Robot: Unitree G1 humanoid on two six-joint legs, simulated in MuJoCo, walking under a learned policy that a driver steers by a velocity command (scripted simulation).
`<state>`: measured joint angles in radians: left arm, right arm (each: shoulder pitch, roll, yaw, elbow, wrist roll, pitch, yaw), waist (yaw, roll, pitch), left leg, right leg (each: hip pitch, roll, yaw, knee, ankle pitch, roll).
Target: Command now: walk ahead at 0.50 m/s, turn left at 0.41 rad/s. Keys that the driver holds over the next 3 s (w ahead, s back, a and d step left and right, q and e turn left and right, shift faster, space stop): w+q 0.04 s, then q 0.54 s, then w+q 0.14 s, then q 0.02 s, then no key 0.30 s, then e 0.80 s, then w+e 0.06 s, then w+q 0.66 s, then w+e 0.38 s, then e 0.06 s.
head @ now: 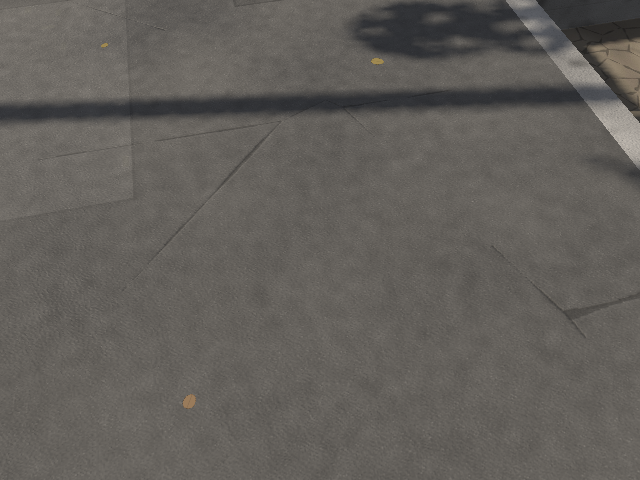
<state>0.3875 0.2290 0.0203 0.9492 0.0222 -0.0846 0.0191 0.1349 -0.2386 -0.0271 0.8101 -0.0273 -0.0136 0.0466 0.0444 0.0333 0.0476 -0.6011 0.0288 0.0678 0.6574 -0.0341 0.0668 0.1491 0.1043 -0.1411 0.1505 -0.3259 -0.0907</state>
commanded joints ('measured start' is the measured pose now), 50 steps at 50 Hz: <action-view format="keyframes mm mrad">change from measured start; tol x32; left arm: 1 35 163 27 -13 6 -1 23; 50 -66 204 43 -182 -3 62 -13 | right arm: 1 -33 -67 -12 -76 -3 -16 -4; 5 361 -287 -90 22 -36 -34 -36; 50 34 -93 -19 -91 12 52 -24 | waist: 1 -32 -126 -6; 6 -147 91 -398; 10 -34 -79 -42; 50 -11 -215 -79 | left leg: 1 70 -86 87 -44 -124 57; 4 524 -74 -28 -200 -58 161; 6 956 353 -728 -208 626 434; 15 409 77 -255 -309 745 197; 29 506 75 -549 -167 439 112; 33 34 -204 -206 303 -637 -17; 50 302 -79 -39 -35 -300 -67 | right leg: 1 32 -317 4 205 1223 4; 4 -190 -286 -34 789 1022 21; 6 -767 -13 148 1405 -220 87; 30 -413 -75 224 293 75 83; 33 -131 -520 799 87 75 -126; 36 -269 -369 522 29 -173 -67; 42 -215 -331 260 133 647 -99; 50 -273 -333 210 218 651 -102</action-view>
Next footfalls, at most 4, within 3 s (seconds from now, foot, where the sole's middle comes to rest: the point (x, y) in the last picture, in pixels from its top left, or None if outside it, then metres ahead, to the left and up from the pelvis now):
0.08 left None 0.20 0.07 -0.77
0.62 right None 0.35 -0.07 -0.77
1.06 left None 0.29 0.15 -0.77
1.52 right None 0.34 -0.05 -0.77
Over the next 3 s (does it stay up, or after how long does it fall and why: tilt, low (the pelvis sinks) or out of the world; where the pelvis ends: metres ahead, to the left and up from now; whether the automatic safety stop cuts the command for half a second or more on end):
stays up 0.73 0.13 0.01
